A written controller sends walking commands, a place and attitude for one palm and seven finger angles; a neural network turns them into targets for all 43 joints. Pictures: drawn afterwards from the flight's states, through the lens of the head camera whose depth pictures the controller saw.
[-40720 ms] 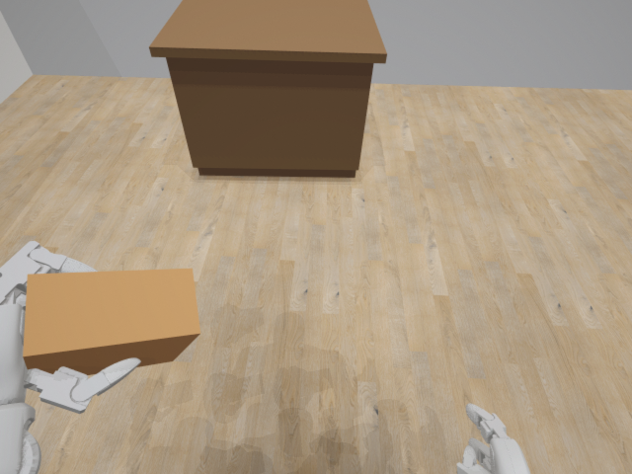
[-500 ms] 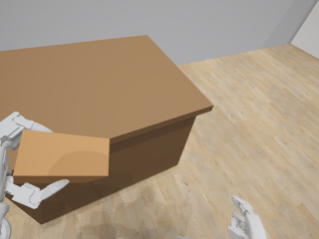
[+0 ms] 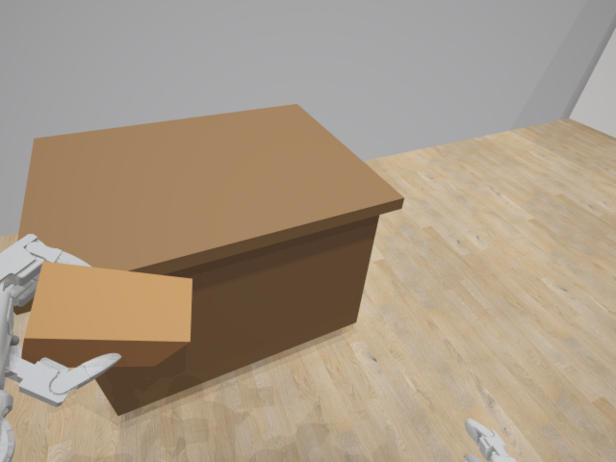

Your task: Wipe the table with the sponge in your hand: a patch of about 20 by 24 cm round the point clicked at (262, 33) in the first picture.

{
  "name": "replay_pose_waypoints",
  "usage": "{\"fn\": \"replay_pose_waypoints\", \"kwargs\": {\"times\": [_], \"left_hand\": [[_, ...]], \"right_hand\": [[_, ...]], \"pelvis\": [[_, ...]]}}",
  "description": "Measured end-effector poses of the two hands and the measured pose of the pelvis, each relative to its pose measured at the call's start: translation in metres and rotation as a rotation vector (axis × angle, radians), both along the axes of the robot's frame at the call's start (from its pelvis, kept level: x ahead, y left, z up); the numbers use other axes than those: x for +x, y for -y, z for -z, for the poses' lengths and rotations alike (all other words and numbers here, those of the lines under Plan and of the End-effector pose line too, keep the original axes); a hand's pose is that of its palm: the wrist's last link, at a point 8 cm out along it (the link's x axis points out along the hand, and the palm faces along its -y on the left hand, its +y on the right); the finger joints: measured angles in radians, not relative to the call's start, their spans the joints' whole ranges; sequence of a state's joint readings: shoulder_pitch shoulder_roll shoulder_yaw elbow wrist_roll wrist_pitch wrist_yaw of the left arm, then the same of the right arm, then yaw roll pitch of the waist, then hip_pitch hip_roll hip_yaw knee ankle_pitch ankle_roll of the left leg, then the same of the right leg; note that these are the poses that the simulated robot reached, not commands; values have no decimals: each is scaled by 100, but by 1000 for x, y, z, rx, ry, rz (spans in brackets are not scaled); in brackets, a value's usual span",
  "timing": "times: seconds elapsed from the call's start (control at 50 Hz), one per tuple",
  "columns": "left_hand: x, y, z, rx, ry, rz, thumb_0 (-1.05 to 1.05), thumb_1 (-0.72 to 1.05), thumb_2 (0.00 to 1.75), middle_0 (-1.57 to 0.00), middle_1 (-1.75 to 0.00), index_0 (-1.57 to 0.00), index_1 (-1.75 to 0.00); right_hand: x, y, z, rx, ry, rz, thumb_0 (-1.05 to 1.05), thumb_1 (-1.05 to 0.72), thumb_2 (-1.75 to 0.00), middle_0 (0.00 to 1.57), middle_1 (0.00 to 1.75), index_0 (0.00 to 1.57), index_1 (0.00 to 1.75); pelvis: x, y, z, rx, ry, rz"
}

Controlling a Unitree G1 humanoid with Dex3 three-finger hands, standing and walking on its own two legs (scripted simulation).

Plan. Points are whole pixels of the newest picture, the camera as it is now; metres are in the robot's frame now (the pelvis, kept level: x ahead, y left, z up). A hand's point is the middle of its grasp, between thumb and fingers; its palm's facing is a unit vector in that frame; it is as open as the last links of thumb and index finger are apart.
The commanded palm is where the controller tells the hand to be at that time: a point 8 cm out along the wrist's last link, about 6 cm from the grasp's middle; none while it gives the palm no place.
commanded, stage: stop stepping back and stand still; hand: left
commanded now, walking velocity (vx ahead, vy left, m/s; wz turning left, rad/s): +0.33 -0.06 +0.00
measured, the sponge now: (131, 323) +0.22 +0.20 +0.15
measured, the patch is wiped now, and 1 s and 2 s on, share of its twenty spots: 1.00 1.00 1.00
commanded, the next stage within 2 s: stand and wait in 0.58 s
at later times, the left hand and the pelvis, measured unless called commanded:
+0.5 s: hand (18, 391) +0.13 +0.24 +0.18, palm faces +0.42 -0.82 -0.38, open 10.7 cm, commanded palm +0.08 +0.27 +0.20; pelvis -0.08 -0.01 +0.01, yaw +0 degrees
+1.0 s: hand (42, 400) +0.13 +0.22 +0.18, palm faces +0.42 -0.84 -0.35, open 10.7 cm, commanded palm +0.08 +0.27 +0.20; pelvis -0.07 -0.02 +0.01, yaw +2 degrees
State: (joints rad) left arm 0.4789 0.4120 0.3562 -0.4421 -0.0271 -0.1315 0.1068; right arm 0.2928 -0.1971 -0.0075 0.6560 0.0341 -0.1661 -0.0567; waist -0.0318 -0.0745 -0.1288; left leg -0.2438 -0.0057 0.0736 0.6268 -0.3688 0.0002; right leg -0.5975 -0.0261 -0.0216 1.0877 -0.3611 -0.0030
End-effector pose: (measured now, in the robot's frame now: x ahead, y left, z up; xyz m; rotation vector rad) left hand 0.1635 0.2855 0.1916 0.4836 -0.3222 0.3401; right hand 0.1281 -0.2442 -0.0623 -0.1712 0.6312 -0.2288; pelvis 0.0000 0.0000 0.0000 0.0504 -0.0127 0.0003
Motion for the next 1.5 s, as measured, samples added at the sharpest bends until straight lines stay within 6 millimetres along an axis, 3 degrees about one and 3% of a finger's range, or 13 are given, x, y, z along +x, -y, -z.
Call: {"fn": "replay_pose_waypoints", "kwargs": {"times": [0.1, 0.18, 0.3, 0.36, 0.44, 0.54, 0.68, 0.78, 0.88, 1.02, 1.2, 1.3, 1.5], "left_hand": [[-24, 4, -5, 14, 7, -58, -1, -55, 103, -67, -130, -70, -129], [-45, 15, 8, -33, 18, -48, -1, -55, 103, -67, -130, -70, -129], [-66, 26, 12, -76, -2, 17, -1, -55, 103, -67, -130, -70, -129], [-71, 21, 8, -46, 19, 30, -1, -56, 103, -67, -130, -70, -129], [-71, 10, -4, 0, 10, -8, -1, -56, 103, -67, -130, -70, -129], [-78, 9, -5, -35, -34, -52, -1, -55, 103, -67, -130, -70, -129], [-90, 29, 11, -87, -28, -27, -1, -55, 103, -67, -130, -70, -129], [-89, 26, 6, -79, 29, -4, -1, -56, 103, -67, -130, -70, -129], [-77, 21, -6, -26, 3, -46, -1, -56, 103, -67, -130, -70, -129], [-77, 21, 6, -87, -50, -54, -1, -55, 103, -67, -130, -70, -129], [-67, 0, 8, -99, -81, -101, -1, -55, 103, -67, -130, -70, -129], [-60, -1, 8, -126, -73, -93, -1, -55, 103, -67, -130, -70, -129], [-60, 1, 4, -124, -71, -65, -1, -55, 103, -67, -130, -70, -129]], "right_hand": [[-24, -5, 25, 45, -67, -71, 2, -90, -90, 20, 30, 20, 30], [-34, 1, 42, 32, -137, -111, 2, -90, -90, 20, 30, 20, 30], [-50, 5, 17, -18, -125, -79, 2, -90, -90, 20, 30, 20, 30], [-53, 6, 6, -57, -60, -61, 2, -90, -90, 20, 30, 20, 30], [-61, 2, -6, -7, 3, -34, 2, -90, -90, 20, 30, 20, 30], [-75, 0, -3, 27, -36, -47, 2, -90, -90, 20, 30, 20, 30], [-78, 15, 19, -16, -147, -82, 2, -90, -90, 20, 30, 20, 30], [-71, 19, 9, -74, -113, -50, 2, -90, -90, 20, 30, 20, 30], [-60, 9, 0, -13, -44, -52, 2, -90, -90, 20, 30, 20, 30], [-43, 2, 1, -11, -86, -102, 2, -90, -90, 20, 30, 20, 30], [-14, -13, -19, -36, -47, -112, 2, -90, -90, 20, 30, 20, 30], [0, -23, -28, -30, -5, -130, 2, -90, -90, 20, 30, 20, 30], [1, -28, -31, -23, -6, -133, 2, -90, -90, 20, 30, 20, 30]], "pelvis": [[-16, 11, 5, -33, 20, -33], [-38, 16, 15, -79, 35, -43], [-59, 16, 5, -59, -8, -24], [-71, 11, 8, -57, -10, -11], [-78, 12, -2, -37, 8, -5], [-79, 16, -12, -65, 3, -7], [-85, 22, 1, -100, 25, -25], [-85, 17, 5, -86, 29, -13], [-78, 22, -4, -53, 29, -20], [-67, 18, -9, -85, 14, -39], [-58, 6, -19, -66, 13, -25], [-55, 2, -20, -68, 14, -20], [-55, 0, -22, -68, 13, -15]]}}
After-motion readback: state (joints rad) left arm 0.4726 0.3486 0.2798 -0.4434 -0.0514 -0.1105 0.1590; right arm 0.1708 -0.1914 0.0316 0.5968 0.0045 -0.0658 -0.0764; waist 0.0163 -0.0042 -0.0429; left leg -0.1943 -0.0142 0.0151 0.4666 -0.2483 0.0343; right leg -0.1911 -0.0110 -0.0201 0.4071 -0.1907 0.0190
